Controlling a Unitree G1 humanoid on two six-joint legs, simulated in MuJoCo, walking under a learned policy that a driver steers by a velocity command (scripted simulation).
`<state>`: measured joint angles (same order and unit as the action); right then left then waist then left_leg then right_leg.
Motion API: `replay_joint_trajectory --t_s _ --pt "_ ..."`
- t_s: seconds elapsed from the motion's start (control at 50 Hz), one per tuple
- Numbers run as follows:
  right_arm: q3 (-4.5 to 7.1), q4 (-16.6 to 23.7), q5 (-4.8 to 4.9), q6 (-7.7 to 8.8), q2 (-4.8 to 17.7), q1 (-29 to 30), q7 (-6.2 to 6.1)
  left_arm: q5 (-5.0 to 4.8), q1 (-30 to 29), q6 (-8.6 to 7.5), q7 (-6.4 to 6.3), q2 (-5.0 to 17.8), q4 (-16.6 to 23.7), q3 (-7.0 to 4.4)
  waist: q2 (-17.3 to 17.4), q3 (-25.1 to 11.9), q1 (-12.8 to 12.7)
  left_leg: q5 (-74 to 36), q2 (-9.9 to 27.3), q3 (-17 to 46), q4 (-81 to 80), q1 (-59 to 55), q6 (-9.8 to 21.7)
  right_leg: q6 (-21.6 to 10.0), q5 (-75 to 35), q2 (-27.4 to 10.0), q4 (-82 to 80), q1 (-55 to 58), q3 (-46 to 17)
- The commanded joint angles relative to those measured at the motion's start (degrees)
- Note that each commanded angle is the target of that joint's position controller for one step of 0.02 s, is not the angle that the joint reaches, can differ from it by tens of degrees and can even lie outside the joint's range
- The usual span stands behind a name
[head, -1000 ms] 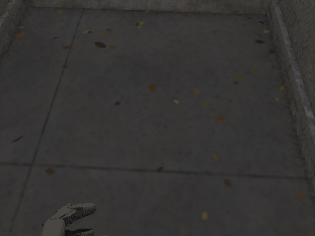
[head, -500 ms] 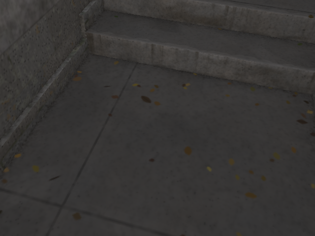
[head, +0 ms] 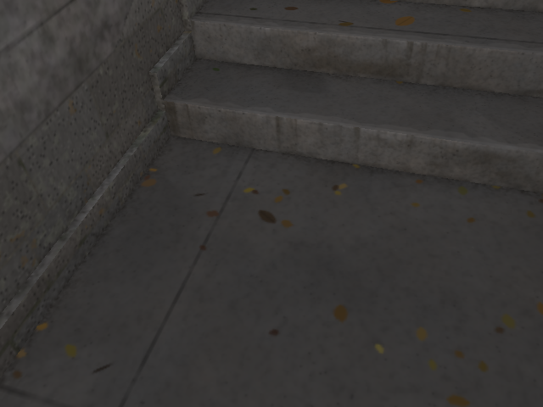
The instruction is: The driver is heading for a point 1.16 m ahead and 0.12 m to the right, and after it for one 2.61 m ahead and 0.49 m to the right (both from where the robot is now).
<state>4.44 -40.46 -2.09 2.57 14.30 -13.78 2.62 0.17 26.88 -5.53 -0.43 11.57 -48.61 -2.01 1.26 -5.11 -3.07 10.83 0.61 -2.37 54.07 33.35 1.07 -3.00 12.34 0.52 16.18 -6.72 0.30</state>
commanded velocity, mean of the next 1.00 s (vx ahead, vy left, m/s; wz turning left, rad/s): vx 0.49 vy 0.00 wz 0.00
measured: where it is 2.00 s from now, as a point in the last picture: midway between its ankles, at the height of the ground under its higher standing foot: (299, 245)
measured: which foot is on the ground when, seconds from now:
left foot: up 0.00-0.24, down 0.26-0.78, up 0.80-1.00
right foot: down 0.00-0.26, up 0.28-0.74, down 0.76-1.00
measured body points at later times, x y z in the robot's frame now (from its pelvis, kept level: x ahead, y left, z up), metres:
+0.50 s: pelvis +0.27 +0.04 -0.01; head +0.28 +0.06 +0.44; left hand +0.39 +0.30 -0.13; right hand +0.29 -0.21 -0.13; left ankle +0.24 +0.11 -0.75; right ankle +0.31 -0.11 -0.68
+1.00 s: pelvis +0.56 -0.01 -0.01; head +0.58 -0.02 +0.44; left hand +0.59 +0.26 -0.14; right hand +0.66 -0.27 -0.14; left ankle +0.57 +0.13 -0.67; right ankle +0.57 -0.07 -0.75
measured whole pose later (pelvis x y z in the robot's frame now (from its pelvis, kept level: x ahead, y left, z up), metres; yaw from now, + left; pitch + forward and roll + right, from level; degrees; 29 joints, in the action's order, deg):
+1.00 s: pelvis +0.56 -0.01 -0.01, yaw +0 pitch +0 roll +0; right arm 3.1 -47.3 -2.4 2.5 14.3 -14.5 1.1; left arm 0.8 20.1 -4.5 0.4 13.2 -52.3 -3.1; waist 1.8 1.1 -1.1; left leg 13.9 3.9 0.0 60.9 31.0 2.2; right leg -5.5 9.7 3.7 18.5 -9.6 5.4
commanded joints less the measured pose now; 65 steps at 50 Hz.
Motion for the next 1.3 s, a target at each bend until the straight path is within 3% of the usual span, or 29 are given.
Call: replay_joint_trajectory --t_s 0.02,0.14,0.18,0.22,0.24,0.26,0.28,0.3,0.32,0.34,0.38,0.4,0.44,0.52,0.58,0.68,0.72,0.76,0.78,0.8,0.82,0.84,0.86,0.9,0.96,1.04,1.2,1.26,1.3 --pt "-0.01 4.4 0.13 0.31 1.0 6.2 0.11 -0.13 1.2 -1.25 -0.66 6.7 1.1 -1.77 -6.4 8.0 0.5 -4.3 1.8 0.5 -4.1 11.3 -1.2 -8.5 2.7 -13.2 -10.4 4.5 -12.9" --pt "-0.14 6.8 1.22 0.07 0.7 14.2 0.17 0.20 3.0 -1.30 -0.69 7.9 -1.7 -1.98 -6.4 10.0 -1.1 -4.1 0.2 -2.9 -17.5 3.2 0.5 -8.3 -13.2 -13.1 -8.4 5.6 -8.5" --pt "-0.18 7.7 0.75 -0.09 1.4 14.2 0.10 0.21 2.6 -1.21 -1.02 8.5 -3.4 -2.10 -6.7 11.9 -0.2 -1.4 -0.6 -3.9 -21.0 -2.5 3.3 -7.0 -20.2 -13.8 -6.7 4.1 -7.2" --pt "0.94 5.5 0.26 0.19 2.7 5.4 -1.18 -0.14 0.6 -1.20 -0.83 9.5 -3.9 -2.26 -8.3 7.8 4.7 -2.9 -4.4 -6.1 -24.9 -16.8 5.9 -5.1 -43.9 -11.9 4.3 2.5 -3.2" --pt "1.76 2.5 0.28 0.96 4.5 -4.5 -2.14 -0.95 -0.4 -1.29 -0.84 8.1 -3.3 -1.70 -5.7 1.5 8.7 -3.5 -4.4 -3.7 -25.8 -30.0 7.3 -3.7 -44.5 -9.8 15.5 -1.4 -1.0" --pt "2.69 0.7 -0.85 1.61 7.9 -15.0 -3.05 -0.84 -1.3 -1.05 -0.87 7.1 -1.3 -1.23 -0.6 -6.5 13.1 8.8 6.7 8.9 -27.7 -44.4 9.2 -2.9 -25.9 -7.0 31.4 -11.8 1.2" --pt "3.30 0.5 -2.16 2.18 14.0 -16.5 -3.16 -1.84 3.2 -0.86 -0.81 0.5 1.5 -0.07 12.6 -11.8 8.5 10.2 24.5 38.8 -34.0 -54.5 15.9 -1.1 15.8 2.7 52.5 -28.1 0.8" --pt "2.78 1.3 0.14 1.63 10.2 -13.2 -2.98 -0.41 1.9 -0.95 -0.36 7.7 1.2 -2.03 6.8 -12.3 8.9 15.3 24.3 48.7 -40.5 -49.4 17.6 -2.4 14.3 2.2 59.6 -32.4 -5.9" --pt "1.43 0.9 0.51 1.89 6.8 -6.8 -3.01 -0.11 -3.7 -1.08 0.00 8.2 2.5 -2.27 2.2 -2.6 5.4 12.6 20.9 35.8 -40.0 -41.0 15.5 -3.1 7.7 -1.6 58.9 -33.9 -6.0" --pt "0.63 0.5 0.81 2.42 4.3 -5.0 -2.50 0.18 -6.8 -1.11 0.66 7.4 3.3 -1.95 -0.3 1.3 4.9 6.9 18.1 28.4 -41.6 -34.0 13.9 -3.1 4.4 -3.1 56.3 -32.4 -4.9" --pt "-0.32 -0.7 1.05 3.29 1.9 -4.0 -2.27 1.10 -6.4 0.47 1.62 5.0 3.1 -1.51 1.5 3.6 2.1 -0.1 13.2 18.6 -44.5 -26.9 10.6 -1.8 1.7 -5.7 51.3 -27.9 -4.0" --pt "-0.38 -1.5 1.21 3.61 1.6 -4.6 -2.41 2.16 -5.3 1.41 2.15 4.6 2.5 -1.26 2.4 4.6 1.7 -5.4 11.6 15.3 -45.4 -25.1 10.2 -1.0 0.7 -5.9 50.3 -27.2 -3.4" --pt "-0.24 -3.2 1.24 4.22 2.4 -8.0 -2.45 2.24 -5.4 2.45 3.20 4.3 2.7 -1.37 2.8 4.7 1.4 -14.1 10.3 11.5 -45.1 -25.6 11.0 -0.2 0.4 -5.7 48.0 -28.6 -2.0" --pt "0.22 -5.6 1.13 3.84 3.9 -11.7 -2.15 2.02 -17.2 3.21 3.52 3.5 6.5 -0.61 1.8 9.4 3.4 -17.9 9.0 7.7 -47.4 -25.8 10.6 1.2 -7.6 -6.9 34.8 -33.0 0.0" --pt "0.07 -6.5 1.82 4.02 4.4 -13.5 -2.08 1.35 -24.6 3.08 3.78 3.0 8.2 0.03 2.4 10.1 5.1 -18.3 8.1 5.3 -48.5 -25.9 9.6 1.2 -11.9 -5.5 24.6 -28.4 3.1" --pt "0.12 -8.9 0.89 3.33 5.7 -16.3 -3.09 1.41 -28.8 2.35 2.73 4.8 10.3 -0.56 2.1 10.3 5.4 -26.5 11.2 5.1 -44.0 -36.7 8.9 -1.2 -10.9 -4.0 17.1 -28.1 3.1" --pt "0.22 -9.4 0.71 2.97 6.7 -14.9 -3.52 1.56 -25.5 2.17 2.11 5.8 9.5 -1.13 2.8 8.7 3.3 -39.3 11.6 4.2 -38.4 -38.6 7.9 -3.1 -5.9 -1.4 15.4 -22.2 4.5" --pt "0.14 -9.7 0.33 2.25 7.1 -13.8 -3.66 2.33 -10.0 1.42 1.19 8.2 4.6 -2.53 1.7 0.4 -3.1 -44.9 8.5 1.1 -19.8 -34.5 6.0 -6.0 -5.0 1.1 12.5 -3.0 4.9" --pt "-0.60 -7.9 0.55 2.21 5.1 -14.2 -3.65 3.69 0.6 0.95 0.43 12.9 2.7 -3.82 -4.0 -7.3 -6.5 -26.9 5.4 -1.3 -2.0 -22.8 5.1 -9.1 -0.9 -10.7 12.3 12.4 -8.1" --pt "-1.73 -7.1 2.71 2.21 -0.5 -21.5 -3.16 3.67 1.8 1.11 0.54 18.0 2.4 -4.93 -19.7 -13.8 -2.9 16.6 -6.1 -1.9 19.3 -2.8 2.7 -17.2 5.9 -25.9 3.2 25.4 -37.5" --pt "-0.25 -7.5 0.91 2.09 5.2 -16.6 -3.61 1.23 -3.7 1.98 0.55 14.0 3.2 -4.26 -11.0 -10.3 -2.1 16.4 -3.3 5.8 22.7 2.9 3.6 -14.7 11.1 -22.6 -1.0 21.2 -40.0" --pt "0.03 -6.1 1.13 2.27 6.1 -11.2 -3.32 0.84 -9.2 2.04 0.37 10.7 3.7 -3.24 -6.4 -1.6 -0.4 10.5 -0.3 5.5 21.2 4.3 3.6 -12.6 9.6 -20.6 -1.2 12.9 -29.2" --pt "-0.48 -5.7 1.20 2.57 4.8 -8.9 -2.98 1.28 -11.1 1.72 0.66 8.3 3.4 -2.60 -3.0 1.5 0.8 7.0 1.5 5.2 17.8 2.7 3.4 -11.4 2.2 -18.0 -2.7 7.0 -23.1" --pt "-0.86 -6.4 -0.27 1.22 2.8 -9.8 -2.21 0.87 -11.0 1.05 0.50 6.3 1.7 -1.98 -4.1 4.2 3.5 5.7 3.5 4.4 12.6 -2.1 2.4 -9.0 -5.2 -13.8 -4.9 -0.4 -14.4" --pt "-1.00 -6.2 -0.57 -0.19 1.6 -8.0 -1.22 0.32 -7.5 -0.12 0.75 6.7 -0.8 -1.97 -4.6 5.6 4.5 3.5 4.2 3.0 8.9 -1.7 1.1 -9.9 -11.3 -12.6 -7.6 -2.5 -10.1" --pt "-1.35 -3.3 -0.19 -0.55 1.6 2.6 -0.90 0.25 -4.2 -0.14 1.14 7.1 -2.9 -1.98 -4.5 9.6 2.9 -5.7 6.0 1.2 -2.7 4.0 -0.6 -9.7 -12.8 -10.8 -10.6 -1.7 -6.0" --pt "-2.23 0.1 0.41 -0.13 2.0 16.0 -0.89 0.70 2.4 -0.35 0.15 8.2 -6.8 -1.90 -4.4 10.9 -0.4 -9.6 3.0 -1.5 -18.7 1.9 2.0 -8.1 -23.5 -12.6 -7.4 8.6 -3.0" --pt "-1.75 -0.6 0.29 0.72 2.7 12.3 -1.55 0.69 0.1 -0.19 -0.80 9.3 -7.6 -1.84 -4.4 10.0 2.5 -3.8 0.6 -2.1 -22.6 -4.0 4.4 -6.8 -37.7 -14.0 -1.2 12.0 -2.3" --pt "-0.26 -6.1 -0.03 1.59 5.5 -2.6 -2.73 0.88 -1.6 0.36 -0.76 10.2 -7.9 -2.02 -3.7 2.2 9.0 -1.9 -2.4 -3.2 -27.1 -23.5 7.0 -4.7 -45.0 -10.4 16.0 7.7 1.4"
Next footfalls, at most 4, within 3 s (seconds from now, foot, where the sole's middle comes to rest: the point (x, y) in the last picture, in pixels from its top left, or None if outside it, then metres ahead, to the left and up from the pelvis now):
0.26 left None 0.28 0.11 -0.79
0.76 right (343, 397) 0.61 -0.07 -0.79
1.30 left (275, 295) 0.91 0.11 -0.79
1.84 right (338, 228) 1.18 -0.08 -0.79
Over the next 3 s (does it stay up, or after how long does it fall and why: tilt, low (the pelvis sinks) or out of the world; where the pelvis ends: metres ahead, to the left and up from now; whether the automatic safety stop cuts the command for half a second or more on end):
stays up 1.20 0.03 -0.01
